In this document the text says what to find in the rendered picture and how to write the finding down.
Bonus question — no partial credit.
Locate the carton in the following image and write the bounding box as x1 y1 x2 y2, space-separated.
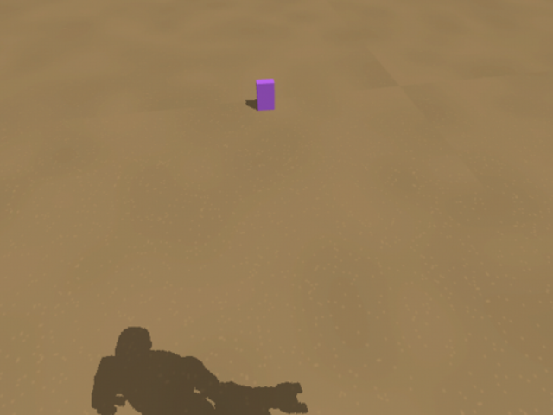
256 79 275 111

